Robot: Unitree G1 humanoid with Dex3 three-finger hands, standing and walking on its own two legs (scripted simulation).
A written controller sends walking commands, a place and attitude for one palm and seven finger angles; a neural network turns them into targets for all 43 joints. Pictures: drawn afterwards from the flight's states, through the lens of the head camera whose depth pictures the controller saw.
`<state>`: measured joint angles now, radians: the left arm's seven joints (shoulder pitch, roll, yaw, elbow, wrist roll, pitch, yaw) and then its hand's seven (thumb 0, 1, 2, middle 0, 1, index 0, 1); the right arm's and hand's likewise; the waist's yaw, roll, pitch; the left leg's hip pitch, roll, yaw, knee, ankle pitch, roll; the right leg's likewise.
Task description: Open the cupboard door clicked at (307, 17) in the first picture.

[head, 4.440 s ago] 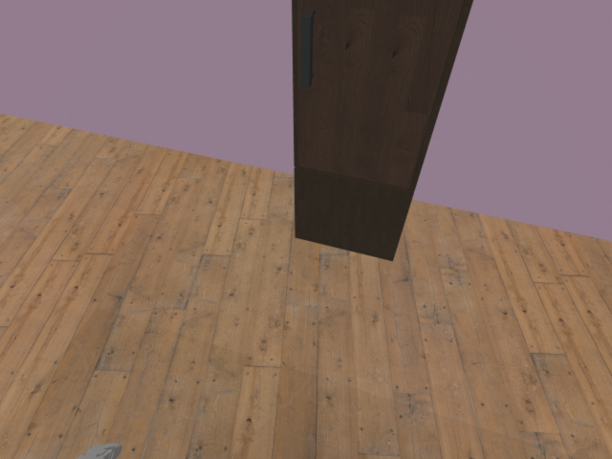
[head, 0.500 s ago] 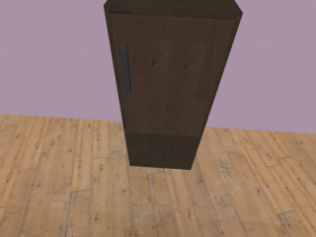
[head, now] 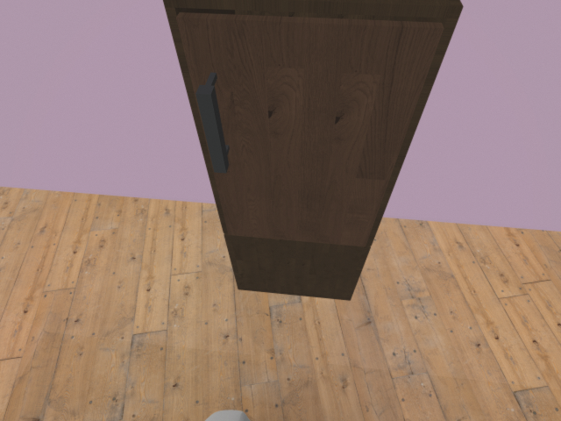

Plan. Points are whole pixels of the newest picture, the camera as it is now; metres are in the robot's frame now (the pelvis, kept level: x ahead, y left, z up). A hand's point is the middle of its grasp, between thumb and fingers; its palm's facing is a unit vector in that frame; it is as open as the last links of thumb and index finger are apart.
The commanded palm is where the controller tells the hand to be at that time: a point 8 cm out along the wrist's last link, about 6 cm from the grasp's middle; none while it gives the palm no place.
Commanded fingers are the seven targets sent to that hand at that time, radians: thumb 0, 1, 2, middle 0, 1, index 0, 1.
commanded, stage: come to a stop and stand still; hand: left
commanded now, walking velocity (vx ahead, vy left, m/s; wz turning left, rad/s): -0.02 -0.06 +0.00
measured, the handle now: (217, 125) +0.58 +0.17 +0.07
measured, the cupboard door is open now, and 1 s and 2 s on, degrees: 0 0 0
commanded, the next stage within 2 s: look again from close up in 0.72 s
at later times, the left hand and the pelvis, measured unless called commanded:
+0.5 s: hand out of the picture -0.02 +0.22 -0.17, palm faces +0.00 -0.98 -0.21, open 7.4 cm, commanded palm none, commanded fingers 0.00 0.90 0.90 -0.20 -0.30 -0.20 -0.30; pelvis -0.02 +0.05 +0.00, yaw -2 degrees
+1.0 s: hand out of the picture -0.05 +0.19 -0.18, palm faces -0.01 -0.98 -0.19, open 7.4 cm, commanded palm none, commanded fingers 0.00 0.90 0.90 -0.20 -0.30 -0.20 -0.30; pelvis -0.04 +0.03 -0.01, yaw +0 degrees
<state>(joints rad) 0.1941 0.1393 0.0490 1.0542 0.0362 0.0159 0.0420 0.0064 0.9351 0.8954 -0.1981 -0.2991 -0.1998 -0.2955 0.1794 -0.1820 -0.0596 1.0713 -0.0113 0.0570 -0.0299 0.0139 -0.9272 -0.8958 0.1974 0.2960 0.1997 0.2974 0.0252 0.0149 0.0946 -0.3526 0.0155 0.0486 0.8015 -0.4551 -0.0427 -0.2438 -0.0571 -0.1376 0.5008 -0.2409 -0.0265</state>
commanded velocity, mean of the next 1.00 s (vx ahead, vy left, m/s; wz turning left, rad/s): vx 0.00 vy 0.00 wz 0.00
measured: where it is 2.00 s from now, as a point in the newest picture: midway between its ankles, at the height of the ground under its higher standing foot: outside the picture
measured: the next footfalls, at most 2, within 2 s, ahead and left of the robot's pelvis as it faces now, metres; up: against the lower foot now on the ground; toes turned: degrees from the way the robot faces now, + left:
left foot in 0.08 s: +0.09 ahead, +0.11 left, +0.00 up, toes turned +0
right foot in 0.42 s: -0.02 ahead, -0.09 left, +0.00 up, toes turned -3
